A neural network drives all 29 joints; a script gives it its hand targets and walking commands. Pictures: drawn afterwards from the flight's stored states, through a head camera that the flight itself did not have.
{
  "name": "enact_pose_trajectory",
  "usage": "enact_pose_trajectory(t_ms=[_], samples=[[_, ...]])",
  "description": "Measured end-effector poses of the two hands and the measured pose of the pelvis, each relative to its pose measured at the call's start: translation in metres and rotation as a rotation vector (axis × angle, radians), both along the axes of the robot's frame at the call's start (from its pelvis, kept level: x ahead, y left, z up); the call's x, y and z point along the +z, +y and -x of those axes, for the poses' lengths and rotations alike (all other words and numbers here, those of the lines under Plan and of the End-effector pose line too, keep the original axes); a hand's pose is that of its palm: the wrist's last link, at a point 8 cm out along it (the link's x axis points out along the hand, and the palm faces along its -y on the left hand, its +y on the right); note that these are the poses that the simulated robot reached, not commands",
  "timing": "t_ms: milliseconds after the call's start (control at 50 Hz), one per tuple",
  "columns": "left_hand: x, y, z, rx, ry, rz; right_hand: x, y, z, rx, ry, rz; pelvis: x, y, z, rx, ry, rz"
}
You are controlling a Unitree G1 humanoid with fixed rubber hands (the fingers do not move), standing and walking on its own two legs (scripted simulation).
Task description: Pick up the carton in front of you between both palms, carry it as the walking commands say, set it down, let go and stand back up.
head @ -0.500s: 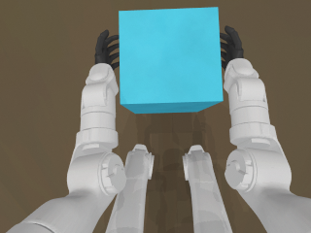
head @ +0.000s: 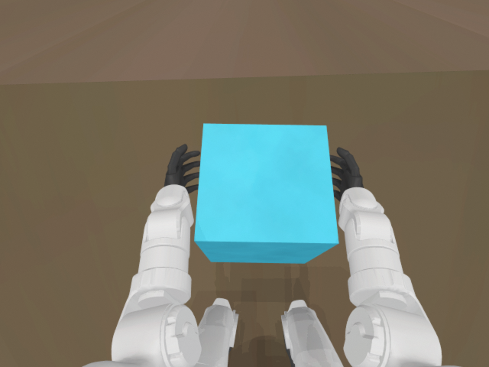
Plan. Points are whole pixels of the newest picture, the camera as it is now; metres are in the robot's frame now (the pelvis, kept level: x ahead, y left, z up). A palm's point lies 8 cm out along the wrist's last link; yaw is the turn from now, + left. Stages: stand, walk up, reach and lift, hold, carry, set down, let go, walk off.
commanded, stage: reach and lift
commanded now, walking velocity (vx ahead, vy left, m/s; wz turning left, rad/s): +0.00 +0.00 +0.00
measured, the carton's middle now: (260, 203) +0.39 +0.01 -0.10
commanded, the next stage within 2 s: hold in 1.48 s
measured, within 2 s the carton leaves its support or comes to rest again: neither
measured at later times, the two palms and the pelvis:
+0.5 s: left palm (150, 177) +0.34 +0.15 +0.12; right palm (392, 189) +0.33 -0.15 +0.11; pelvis +0.04 +0.00 +0.09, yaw -1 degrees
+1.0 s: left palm (145, 176) +0.34 +0.15 +0.13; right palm (394, 191) +0.33 -0.15 +0.12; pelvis +0.03 +0.01 +0.10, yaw -1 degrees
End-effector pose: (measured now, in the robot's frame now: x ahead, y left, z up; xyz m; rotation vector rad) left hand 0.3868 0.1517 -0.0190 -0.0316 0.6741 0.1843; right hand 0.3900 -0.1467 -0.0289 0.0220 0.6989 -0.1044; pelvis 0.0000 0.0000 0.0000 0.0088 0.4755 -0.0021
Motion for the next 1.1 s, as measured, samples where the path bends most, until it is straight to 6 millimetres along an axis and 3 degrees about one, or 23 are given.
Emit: enact_pose_trajectory(t_ms=[320,540,640,820,1100], samples=[[0.09,-0.005,0.031,-0.034,-0.001,-0.011,0.089,-0.005,0.039,-0.022,0.001,0.007,0.073,-0.001,-0.036,-0.003,-0.262,0.002],[0.145,-0.003,0.046,-0.052,-0.027,-0.026,0.144,-0.003,0.056,-0.013,-0.025,0.027,0.095,-0.001,-0.04,-0.007,-0.468,0.009],[0.152,0.003,0.049,-0.054,-0.02,-0.028,0.153,0.003,0.058,0.0,-0.018,0.045,0.097,0.001,-0.036,-0.001,-0.518,0.009],[0.145,0.004,0.056,-0.056,0.007,-0.029,0.147,0.004,0.065,0.001,0.013,0.056,0.099,0.005,-0.032,0.006,-0.53,0.01],[0.151,-0.001,0.044,-0.062,-0.007,-0.033,0.151,-0.001,0.056,-0.015,0.001,0.04,0.099,0.006,-0.035,-0.015,-0.526,0.009]])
